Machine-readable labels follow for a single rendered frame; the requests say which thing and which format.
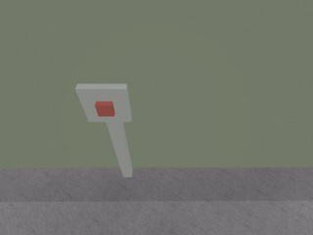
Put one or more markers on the button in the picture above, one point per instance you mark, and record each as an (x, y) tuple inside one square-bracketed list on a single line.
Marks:
[(104, 108)]

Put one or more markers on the panel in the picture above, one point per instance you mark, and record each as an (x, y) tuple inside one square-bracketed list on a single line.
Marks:
[(117, 93)]

